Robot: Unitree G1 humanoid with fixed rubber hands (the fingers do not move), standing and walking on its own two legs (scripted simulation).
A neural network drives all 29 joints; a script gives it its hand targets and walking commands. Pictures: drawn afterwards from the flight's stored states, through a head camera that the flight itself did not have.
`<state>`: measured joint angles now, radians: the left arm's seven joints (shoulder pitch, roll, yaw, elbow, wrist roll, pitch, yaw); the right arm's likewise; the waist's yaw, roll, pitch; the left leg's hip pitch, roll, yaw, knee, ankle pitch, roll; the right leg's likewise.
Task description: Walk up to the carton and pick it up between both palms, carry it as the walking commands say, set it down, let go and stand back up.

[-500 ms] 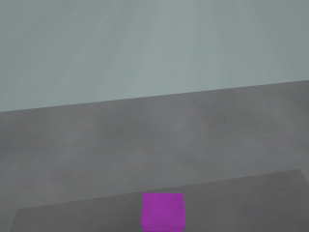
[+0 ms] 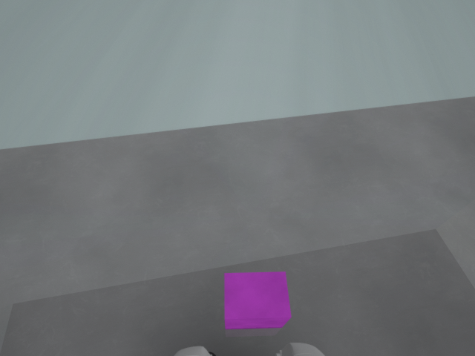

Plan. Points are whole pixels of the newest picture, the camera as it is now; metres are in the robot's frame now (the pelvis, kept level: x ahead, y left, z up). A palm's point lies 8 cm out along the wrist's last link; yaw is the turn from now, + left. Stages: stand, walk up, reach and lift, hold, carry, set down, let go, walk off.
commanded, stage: walk up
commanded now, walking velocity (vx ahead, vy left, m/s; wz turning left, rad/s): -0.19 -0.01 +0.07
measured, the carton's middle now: (254, 301) +0.34 -0.05 -0.66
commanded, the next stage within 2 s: stand in 0.66 s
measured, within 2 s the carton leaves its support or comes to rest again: neither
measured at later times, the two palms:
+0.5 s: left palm out of the picture -0.06 +0.17 -0.14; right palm out of the picture -0.04 -0.26 -0.15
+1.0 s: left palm out of the picture -0.06 +0.19 -0.14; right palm out of the picture -0.07 -0.22 -0.14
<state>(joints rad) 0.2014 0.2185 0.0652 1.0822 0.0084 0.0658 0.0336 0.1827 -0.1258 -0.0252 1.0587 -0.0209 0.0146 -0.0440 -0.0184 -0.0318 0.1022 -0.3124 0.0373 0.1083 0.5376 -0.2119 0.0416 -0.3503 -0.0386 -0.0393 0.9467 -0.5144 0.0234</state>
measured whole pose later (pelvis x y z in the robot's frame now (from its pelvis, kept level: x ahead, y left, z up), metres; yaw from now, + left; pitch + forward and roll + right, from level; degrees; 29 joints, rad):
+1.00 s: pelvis -0.05 -0.02 +0.01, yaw +1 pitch -3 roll +0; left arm 0.29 0.13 0.00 1.13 0.01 0.00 0.04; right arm 0.27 -0.11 0.01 1.19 -0.01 0.00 -0.04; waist 0.00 -0.01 0.05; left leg -0.13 0.02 0.00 0.39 -0.21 -0.02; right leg -0.10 0.00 -0.11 0.39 -0.24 -0.04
